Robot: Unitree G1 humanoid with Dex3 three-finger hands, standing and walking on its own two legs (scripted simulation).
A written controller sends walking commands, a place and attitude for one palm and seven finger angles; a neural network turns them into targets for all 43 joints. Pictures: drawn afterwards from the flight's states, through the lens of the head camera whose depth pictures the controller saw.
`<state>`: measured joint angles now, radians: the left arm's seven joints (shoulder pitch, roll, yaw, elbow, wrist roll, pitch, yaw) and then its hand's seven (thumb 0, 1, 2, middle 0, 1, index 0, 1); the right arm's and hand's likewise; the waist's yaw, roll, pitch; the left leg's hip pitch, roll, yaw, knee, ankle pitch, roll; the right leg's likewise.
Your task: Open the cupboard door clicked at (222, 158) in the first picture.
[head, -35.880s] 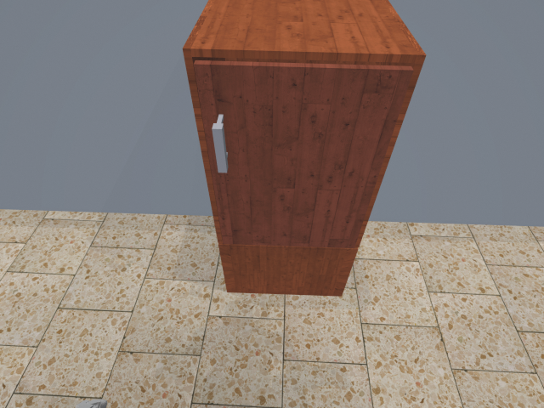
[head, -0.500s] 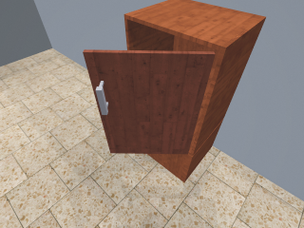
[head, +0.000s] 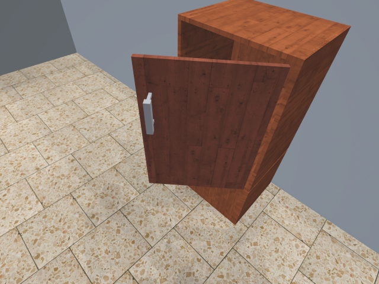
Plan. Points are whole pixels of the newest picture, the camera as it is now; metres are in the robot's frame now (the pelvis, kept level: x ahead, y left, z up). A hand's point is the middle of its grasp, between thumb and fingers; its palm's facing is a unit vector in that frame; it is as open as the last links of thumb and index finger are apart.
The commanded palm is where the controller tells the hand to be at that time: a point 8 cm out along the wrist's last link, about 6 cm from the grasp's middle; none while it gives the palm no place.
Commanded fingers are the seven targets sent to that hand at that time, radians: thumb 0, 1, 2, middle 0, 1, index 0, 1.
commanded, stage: look again from close up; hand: left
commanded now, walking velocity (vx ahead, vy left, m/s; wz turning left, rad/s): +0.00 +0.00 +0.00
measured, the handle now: (149, 113) +0.59 +0.16 +0.03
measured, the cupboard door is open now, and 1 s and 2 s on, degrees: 41 41 41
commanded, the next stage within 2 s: shuffle to correct the standing spot in 0.56 s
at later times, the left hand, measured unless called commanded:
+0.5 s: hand out of the picture -0.04 +0.16 -0.18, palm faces +0.06 -0.99 -0.13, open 7.4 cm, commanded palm none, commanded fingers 0.00 0.90 0.90 -0.20 -0.30 -0.20 -0.30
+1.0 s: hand out of the picture -0.04 +0.15 -0.18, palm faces +0.08 -0.99 -0.13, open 7.4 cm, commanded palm none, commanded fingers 0.00 0.90 0.90 -0.20 -0.30 -0.20 -0.30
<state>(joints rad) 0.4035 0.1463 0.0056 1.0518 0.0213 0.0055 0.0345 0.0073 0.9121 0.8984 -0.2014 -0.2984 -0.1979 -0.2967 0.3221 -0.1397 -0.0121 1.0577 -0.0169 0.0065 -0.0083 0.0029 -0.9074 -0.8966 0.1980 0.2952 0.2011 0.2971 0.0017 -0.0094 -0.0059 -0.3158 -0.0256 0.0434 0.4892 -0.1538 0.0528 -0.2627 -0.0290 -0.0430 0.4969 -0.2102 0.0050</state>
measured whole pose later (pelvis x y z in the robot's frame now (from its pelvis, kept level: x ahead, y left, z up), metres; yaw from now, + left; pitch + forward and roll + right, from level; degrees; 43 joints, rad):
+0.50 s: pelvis +0.00 +0.00 +0.00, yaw +0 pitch -2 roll -1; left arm 0.40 0.12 0.00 1.07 0.02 0.00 0.03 0.01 0.91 0.90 -0.20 -0.30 -0.20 -0.30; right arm 0.31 -0.12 -0.02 1.09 -0.01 0.00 -0.01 0.00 -0.91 -0.90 0.20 0.30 0.20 0.30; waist 0.00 -0.02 0.00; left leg -0.33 -0.03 0.04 0.48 -0.14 0.06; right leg -0.27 -0.02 -0.02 0.49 -0.20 0.01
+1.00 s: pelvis +0.02 +0.00 +0.00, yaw +0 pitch -1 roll -1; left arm 0.45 0.12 0.03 1.06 0.02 0.00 0.02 0.01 0.91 0.90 -0.20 -0.30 -0.20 -0.30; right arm 0.30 -0.13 -0.04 1.08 -0.02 0.01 -0.02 0.00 -0.91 -0.90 0.20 0.30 0.20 0.30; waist 0.01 -0.02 -0.01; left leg -0.34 -0.01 0.05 0.57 -0.32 0.05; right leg -0.26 0.00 -0.01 0.51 -0.25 -0.02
